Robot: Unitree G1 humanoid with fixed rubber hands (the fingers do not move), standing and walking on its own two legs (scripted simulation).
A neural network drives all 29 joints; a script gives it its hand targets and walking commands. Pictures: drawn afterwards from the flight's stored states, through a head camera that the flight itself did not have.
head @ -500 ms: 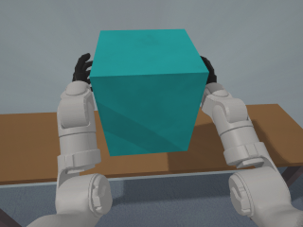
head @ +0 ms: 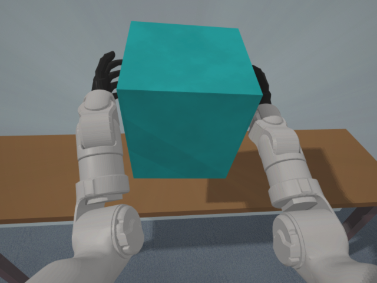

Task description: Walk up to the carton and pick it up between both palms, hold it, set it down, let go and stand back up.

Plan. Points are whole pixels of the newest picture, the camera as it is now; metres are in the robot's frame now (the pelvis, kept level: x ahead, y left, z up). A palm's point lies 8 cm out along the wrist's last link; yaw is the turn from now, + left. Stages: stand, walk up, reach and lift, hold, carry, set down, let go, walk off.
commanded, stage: set down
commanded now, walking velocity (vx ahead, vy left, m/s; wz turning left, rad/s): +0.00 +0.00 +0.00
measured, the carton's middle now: (183, 107) +0.41 +0.00 +0.21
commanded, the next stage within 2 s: none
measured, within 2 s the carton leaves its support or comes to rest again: neither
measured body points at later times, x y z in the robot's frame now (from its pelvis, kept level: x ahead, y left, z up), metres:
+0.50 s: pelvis +0.01 +0.01 +0.00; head -0.01 +0.04 +0.45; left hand +0.43 +0.16 +0.21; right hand +0.41 -0.15 +0.18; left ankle +0.02 +0.13 -0.75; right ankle +0.01 -0.12 -0.75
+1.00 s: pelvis +0.02 +0.00 +0.00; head +0.00 +0.03 +0.45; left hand +0.44 +0.15 +0.17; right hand +0.42 -0.15 +0.15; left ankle +0.02 +0.13 -0.75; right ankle +0.01 -0.12 -0.75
